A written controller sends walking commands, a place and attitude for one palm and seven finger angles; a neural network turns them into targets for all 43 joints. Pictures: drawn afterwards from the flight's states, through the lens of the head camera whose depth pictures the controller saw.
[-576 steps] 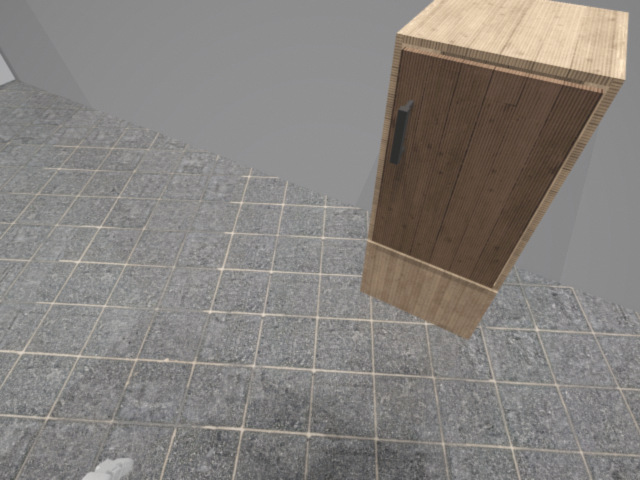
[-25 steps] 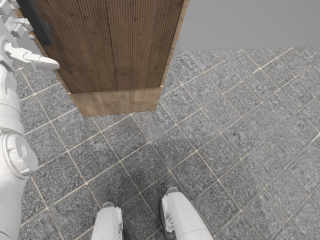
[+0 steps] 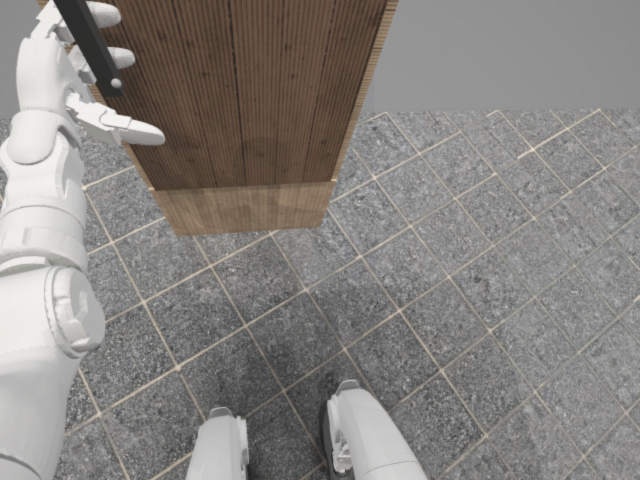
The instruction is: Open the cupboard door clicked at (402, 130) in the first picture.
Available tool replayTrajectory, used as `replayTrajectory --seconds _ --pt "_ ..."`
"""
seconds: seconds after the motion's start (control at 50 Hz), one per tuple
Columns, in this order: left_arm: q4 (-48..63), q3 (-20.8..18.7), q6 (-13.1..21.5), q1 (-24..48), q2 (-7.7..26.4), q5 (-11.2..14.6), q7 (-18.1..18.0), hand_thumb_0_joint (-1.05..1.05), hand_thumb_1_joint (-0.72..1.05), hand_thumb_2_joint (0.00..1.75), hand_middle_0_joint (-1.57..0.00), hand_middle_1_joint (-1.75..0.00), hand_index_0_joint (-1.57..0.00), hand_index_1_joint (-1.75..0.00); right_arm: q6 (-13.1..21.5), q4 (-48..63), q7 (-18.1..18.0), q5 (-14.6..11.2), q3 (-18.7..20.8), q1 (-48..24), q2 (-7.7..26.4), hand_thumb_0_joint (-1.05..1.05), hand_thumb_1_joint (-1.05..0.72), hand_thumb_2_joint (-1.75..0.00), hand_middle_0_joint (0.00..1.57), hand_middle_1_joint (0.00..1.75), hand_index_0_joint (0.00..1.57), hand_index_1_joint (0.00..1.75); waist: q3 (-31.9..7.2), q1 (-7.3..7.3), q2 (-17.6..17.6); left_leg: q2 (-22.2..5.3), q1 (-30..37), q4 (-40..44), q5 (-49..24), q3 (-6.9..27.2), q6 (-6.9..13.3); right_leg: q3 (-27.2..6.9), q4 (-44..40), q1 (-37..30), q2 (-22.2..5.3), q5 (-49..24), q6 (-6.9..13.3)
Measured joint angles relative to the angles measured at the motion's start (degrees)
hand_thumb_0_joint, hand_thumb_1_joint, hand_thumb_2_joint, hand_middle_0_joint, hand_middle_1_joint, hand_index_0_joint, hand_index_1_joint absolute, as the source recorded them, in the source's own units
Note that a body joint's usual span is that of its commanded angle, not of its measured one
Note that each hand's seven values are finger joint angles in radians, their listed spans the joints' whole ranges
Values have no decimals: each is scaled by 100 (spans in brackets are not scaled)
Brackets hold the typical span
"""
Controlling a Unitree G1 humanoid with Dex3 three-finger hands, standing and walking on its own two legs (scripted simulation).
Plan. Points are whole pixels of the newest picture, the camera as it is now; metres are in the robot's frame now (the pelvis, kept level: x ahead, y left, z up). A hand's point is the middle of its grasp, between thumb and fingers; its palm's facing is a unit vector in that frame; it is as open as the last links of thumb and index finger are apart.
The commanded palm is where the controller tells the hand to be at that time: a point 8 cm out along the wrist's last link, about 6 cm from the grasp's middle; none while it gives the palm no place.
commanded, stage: slide the fingers in behind the handle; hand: left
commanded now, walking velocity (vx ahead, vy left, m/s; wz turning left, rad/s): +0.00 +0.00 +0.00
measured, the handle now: (93, 30) +0.62 +0.19 +0.07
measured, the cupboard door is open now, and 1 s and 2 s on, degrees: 0 1 26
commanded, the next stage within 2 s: close the thumb around the handle in 0.42 s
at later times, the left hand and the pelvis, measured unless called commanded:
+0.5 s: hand (117, 81) +0.56 +0.16 +0.06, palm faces -0.01 -1.00 -0.03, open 14.1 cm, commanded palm +0.54 +0.20 +0.07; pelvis -0.01 +0.00 +0.00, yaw +0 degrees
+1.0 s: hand (115, 81) +0.56 +0.16 +0.07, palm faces -0.01 -1.00 -0.03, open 8.1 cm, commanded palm +0.54 +0.20 +0.07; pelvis +0.00 +0.00 +0.00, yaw +0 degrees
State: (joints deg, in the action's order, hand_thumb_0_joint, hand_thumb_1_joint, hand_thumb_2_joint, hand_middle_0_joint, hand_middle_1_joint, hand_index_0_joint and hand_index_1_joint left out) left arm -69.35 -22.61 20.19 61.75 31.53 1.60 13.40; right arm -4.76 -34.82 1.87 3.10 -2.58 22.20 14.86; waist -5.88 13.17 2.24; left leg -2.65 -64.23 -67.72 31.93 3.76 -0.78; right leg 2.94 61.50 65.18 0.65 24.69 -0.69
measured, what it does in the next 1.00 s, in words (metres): stands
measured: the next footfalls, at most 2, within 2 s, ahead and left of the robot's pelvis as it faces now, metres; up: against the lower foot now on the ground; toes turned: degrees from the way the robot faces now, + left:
none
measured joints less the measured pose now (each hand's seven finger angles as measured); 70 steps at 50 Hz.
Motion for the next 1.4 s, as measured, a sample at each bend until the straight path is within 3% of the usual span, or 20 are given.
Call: replayTrajectory --seconds 0.14,0.62,0.78,1.14,1.4 --pt "72 -86 103 -111 -31 -122 -281 -2 -50 30 -28 -120 -28 -120 -6 61 41 25 -11 52 -51 0 -90 -90 20 30 20 30 1 31 38 -3 5 -17 17 -57 18 -57 31 23 5 4 -20" --pt "-154 -80 47 169 90 -168 -268 -2 -47 32 -30 -120 -29 -120 0 5 14 35 -57 112 -24 0 -90 -90 20 30 20 30 29 95 46 20 -145 -100 -18 -55 45 -63 79 152 -12 -44 -46" --pt "3 -94 48 -14 34 -113 -281 -1 -20 43 -32 -123 -30 -123 -14 16 34 29 -38 118 -29 0 -90 -90 20 30 20 30 7 69 50 5 -60 -41 -23 -75 42 -82 24 79 3 -58 -45" --pt "-45 -113 95 -3 33 -85 -239 0 70 82 -36 -130 -36 -133 6 12 17 29 -39 70 -29 0 -90 -90 20 30 20 30 4 44 59 7 -37 -27 -3 -58 28 -67 30 61 2 -22 -31" --pt "-63 -168 85 20 35 -115 -205 0 73 83 -35 -131 -35 -135 -11 32 8 20 -44 57 -29 0 -90 -90 20 30 20 30 1 46 53 1 -47 -41 3 -48 22 -59 44 71 9 -15 -24"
